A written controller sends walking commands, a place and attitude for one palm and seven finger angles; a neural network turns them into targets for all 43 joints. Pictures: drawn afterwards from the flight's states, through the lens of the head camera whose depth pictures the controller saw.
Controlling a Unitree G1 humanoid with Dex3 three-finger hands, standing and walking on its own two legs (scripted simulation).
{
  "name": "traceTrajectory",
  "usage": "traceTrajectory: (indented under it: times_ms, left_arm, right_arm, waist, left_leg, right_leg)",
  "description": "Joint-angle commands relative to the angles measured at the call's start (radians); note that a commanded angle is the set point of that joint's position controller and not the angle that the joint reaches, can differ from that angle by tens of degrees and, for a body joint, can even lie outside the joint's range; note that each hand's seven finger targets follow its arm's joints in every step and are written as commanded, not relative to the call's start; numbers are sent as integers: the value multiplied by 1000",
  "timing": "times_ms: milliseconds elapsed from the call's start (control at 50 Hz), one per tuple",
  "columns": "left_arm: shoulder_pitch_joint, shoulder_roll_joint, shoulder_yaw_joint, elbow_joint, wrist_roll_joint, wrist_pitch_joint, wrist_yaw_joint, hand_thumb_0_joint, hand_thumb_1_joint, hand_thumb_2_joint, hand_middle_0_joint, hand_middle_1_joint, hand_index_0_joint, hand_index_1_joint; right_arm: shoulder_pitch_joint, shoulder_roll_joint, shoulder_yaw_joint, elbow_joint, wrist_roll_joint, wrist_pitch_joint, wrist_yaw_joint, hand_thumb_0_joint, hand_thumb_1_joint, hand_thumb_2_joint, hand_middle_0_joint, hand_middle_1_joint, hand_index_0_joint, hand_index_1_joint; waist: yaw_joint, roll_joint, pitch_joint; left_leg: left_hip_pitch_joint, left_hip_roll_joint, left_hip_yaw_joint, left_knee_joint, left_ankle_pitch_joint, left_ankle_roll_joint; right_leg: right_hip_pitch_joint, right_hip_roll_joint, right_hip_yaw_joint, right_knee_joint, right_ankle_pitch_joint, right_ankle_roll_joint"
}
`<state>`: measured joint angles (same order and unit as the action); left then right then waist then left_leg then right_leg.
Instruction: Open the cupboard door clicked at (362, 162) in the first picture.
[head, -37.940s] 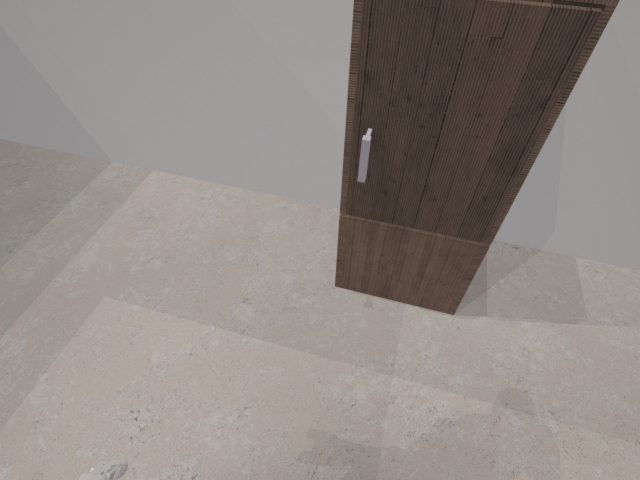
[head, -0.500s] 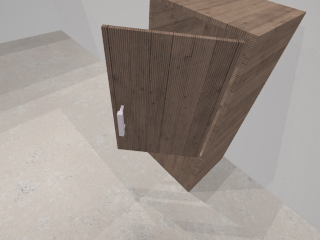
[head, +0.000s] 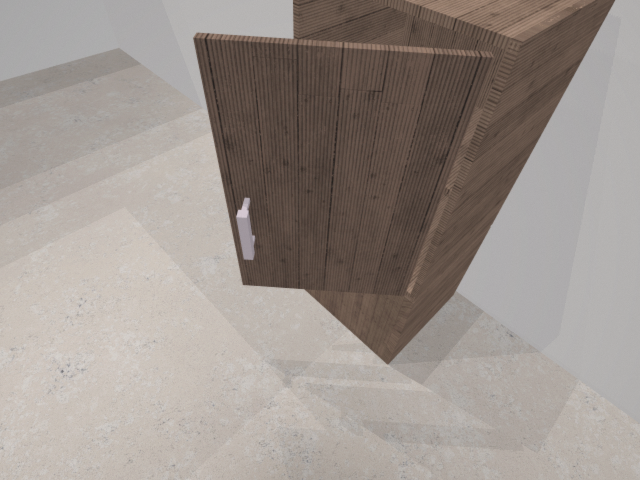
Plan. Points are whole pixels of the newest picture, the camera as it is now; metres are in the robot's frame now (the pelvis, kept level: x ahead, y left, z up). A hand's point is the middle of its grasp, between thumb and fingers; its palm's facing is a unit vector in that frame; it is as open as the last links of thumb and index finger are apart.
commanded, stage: come to a stop and stand still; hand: left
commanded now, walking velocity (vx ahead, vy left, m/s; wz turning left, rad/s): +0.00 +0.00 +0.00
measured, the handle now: (247, 229) +0.58 +0.17 -0.10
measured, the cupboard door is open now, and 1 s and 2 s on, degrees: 42 42 42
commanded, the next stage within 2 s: look again from close up in 0.38 s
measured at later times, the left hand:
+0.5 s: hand out of the picture +0.05 +0.23 -0.15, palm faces -0.04 -0.96 -0.29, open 7.4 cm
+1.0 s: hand out of the picture +0.01 +0.22 -0.17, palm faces -0.03 -0.98 -0.20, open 7.3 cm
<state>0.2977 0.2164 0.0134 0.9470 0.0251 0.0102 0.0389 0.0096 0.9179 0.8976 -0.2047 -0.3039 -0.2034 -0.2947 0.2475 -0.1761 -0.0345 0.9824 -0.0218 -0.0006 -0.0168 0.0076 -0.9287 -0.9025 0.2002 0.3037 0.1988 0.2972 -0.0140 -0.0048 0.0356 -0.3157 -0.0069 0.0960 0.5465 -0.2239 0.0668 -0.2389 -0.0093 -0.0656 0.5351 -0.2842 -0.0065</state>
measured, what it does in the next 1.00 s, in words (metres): stands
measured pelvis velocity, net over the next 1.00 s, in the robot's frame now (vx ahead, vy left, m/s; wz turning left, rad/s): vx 0.00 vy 0.03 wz -0.01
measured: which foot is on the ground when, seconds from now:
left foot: down 0.00-1.00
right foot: down 0.00-1.00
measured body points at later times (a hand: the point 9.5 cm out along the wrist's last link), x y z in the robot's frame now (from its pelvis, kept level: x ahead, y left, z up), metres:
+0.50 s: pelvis -0.02 +0.01 +0.01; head -0.02 +0.02 +0.46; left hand +0.05 +0.28 -0.13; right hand +0.05 -0.28 -0.12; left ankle +0.05 +0.08 -0.73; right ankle +0.00 -0.12 -0.73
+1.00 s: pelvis +0.00 +0.03 +0.01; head +0.00 +0.05 +0.46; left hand +0.02 +0.27 -0.15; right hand +0.05 -0.23 -0.13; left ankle +0.05 +0.08 -0.73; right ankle +0.00 -0.12 -0.73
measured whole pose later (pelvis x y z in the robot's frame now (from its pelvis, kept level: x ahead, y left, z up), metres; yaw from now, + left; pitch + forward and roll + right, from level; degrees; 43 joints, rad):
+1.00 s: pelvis +0.00 +0.03 +0.01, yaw -1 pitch -2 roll -1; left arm 0.27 0.23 -0.02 1.09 0.02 0.00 0.03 0.00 0.91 0.90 -0.21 -0.30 -0.20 -0.29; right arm 0.17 -0.21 0.00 1.13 0.00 -0.01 0.01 0.00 -0.91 -0.90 0.20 0.30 0.20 0.30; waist 0.00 -0.04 0.03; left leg -0.20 -0.05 0.12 0.36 -0.14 0.10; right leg -0.14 -0.04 -0.04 0.36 -0.19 0.03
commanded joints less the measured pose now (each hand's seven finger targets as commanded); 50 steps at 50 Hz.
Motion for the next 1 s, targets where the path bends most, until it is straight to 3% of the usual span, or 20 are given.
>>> traceTrajectory:
  times_ms: [0, 60, 100, 220, 260, 420, 540, 980]
  left_arm:
    - [21, 138, 35, -97, 7, -21, -2, 0, 900, 900, -200, -300, -200, -300]
    - [-8, 171, 37, -106, 4, -33, -5, 0, 900, 900, -200, -300, -200, -300]
    - [-44, 200, 41, -110, 2, -38, -7, 0, 900, 900, -200, -300, -200, -300]
    - [-56, 230, 36, -80, 1, -41, -16, 0, 900, 900, -200, -300, -200, -300]
    - [-56, 233, 32, -67, 0, -43, -17, 0, 900, 900, -200, -300, -200, -300]
    - [-75, 251, 18, -14, -1, -42, -21, 0, 900, 900, -200, -300, -200, -300]
    - [-67, 242, 6, 25, -3, -43, -18, 0, 900, 900, -200, -300, -200, -300]
    - [24, 121, -17, 108, -2, -26, 0, 0, 900, 900, -200, -300, -200, -300]
  right_arm:
    - [-6, -183, -48, -112, -6, -18, -5, 0, -900, -900, 200, 300, 200, 300]
    - [-17, -197, -42, -118, -5, -21, 4, 0, -900, -900, 200, 300, 200, 300]
    - [-30, -227, -43, -115, -4, -26, 6, 0, -900, -900, 200, 300, 200, 300]
    - [-82, -284, -39, -93, -2, -35, 14, 0, -900, -900, 200, 300, 200, 300]
    - [-89, -289, -33, -82, 0, -38, 16, 0, -900, -900, 200, 300, 200, 300]
    - [-103, -303, -23, -26, 4, -34, 19, 0, -900, -900, 200, 300, 200, 300]
    - [-103, -288, -12, 19, 10, -37, 19, 0, -900, -900, 200, 300, 200, 300]
    - [-60, -187, 1, 105, 17, -29, 9, 0, -900, -900, 200, 300, 200, 300]
  waist:
    - [3, 9, 8]
    - [-2, -33, 3]
    - [-6, -16, 11]
    - [13, 14, 0]
    - [16, 18, -25]
    - [9, 2, -13]
    - [12, -2, -23]
    - [17, 8, -14]
  left_leg:
    - [-33, 121, -182, -135, -147, -1]
    - [-10, 101, -162, -118, -129, -6]
    - [11, 106, -172, -138, -128, -7]
    - [-1, 138, -212, -245, -201, -2]
    - [21, 139, -209, -250, -170, -3]
    - [58, 132, -193, -272, -161, -19]
    - [96, 134, -180, -267, -65, -22]
    - [142, 142, -173, -307, 20, -33]
  right_leg:
    - [-76, -80, 133, -91, -75, -68]
    - [-83, -101, 173, -137, -110, -76]
    - [-104, -101, 170, -141, -124, -74]
    - [-31, -87, 127, -136, -67, -51]
    - [-7, -92, 129, -146, -30, -51]
    - [-18, -113, 148, -210, -64, -42]
    - [11, -121, 139, -226, 14, -36]
    - [62, -121, 101, -222, 112, -3]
